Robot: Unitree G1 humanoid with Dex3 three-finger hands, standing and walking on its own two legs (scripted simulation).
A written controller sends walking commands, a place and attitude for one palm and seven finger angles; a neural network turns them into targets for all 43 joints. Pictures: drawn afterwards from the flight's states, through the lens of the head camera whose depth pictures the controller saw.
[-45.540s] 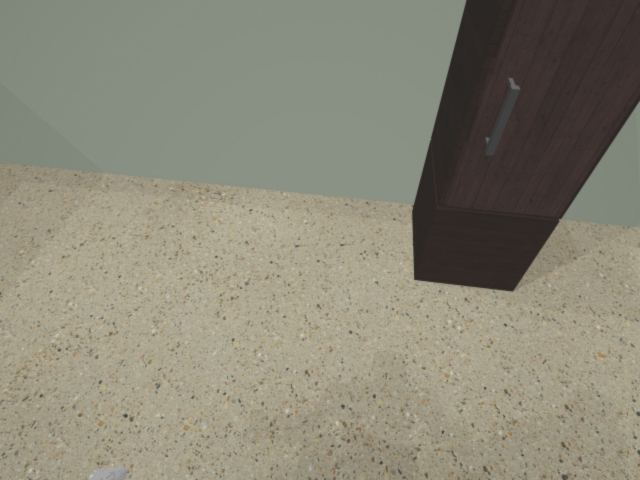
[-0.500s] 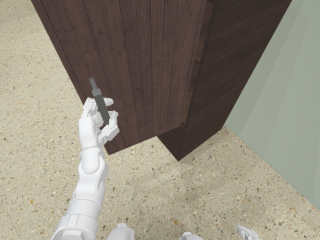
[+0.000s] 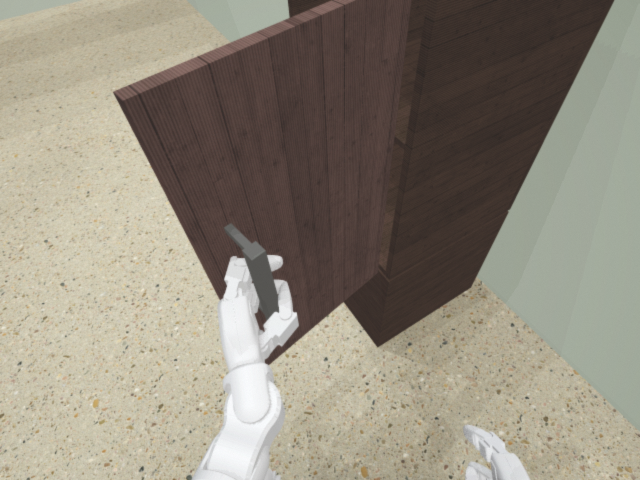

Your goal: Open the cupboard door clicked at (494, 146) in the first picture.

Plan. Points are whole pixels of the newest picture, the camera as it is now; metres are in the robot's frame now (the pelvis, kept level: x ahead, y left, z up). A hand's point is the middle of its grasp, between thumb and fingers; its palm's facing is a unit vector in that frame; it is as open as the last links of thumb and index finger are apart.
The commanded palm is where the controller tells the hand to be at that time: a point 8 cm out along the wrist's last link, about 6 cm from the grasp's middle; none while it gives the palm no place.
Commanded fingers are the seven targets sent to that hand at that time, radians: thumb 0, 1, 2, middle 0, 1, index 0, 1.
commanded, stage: open thumb and fingers to let go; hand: left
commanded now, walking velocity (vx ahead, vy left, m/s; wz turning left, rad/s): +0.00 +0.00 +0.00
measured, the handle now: (256, 281) +0.36 +0.09 +0.05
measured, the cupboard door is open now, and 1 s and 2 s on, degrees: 100 98 100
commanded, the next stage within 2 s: slide the hand sideways off the handle in 0.88 s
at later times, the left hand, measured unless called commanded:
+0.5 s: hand (285, 315) +0.31 +0.05 +0.04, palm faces +0.27 -0.96 -0.02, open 11.1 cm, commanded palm +0.27 +0.10 +0.04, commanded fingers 0.00 -0.50 0.30 -0.29 -1.15 -0.29 -1.15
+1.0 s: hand (282, 310) +0.32 +0.05 +0.04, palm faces +0.22 -0.98 -0.01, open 15.4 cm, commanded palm +0.28 +0.10 +0.04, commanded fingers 0.00 -0.50 0.30 -0.15 -0.30 -0.15 -0.30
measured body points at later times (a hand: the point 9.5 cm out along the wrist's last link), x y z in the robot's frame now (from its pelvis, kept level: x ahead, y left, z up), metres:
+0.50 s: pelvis -0.01 +0.00 -0.01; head +0.04 -0.03 +0.44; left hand +0.29 +0.10 +0.05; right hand +0.14 -0.23 -0.13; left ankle +0.03 +0.17 -0.67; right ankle -0.05 -0.07 -0.67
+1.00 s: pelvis -0.02 +0.03 -0.01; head +0.03 +0.02 +0.44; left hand +0.30 +0.10 +0.05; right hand +0.12 -0.19 -0.13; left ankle +0.03 +0.17 -0.67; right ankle -0.05 -0.07 -0.67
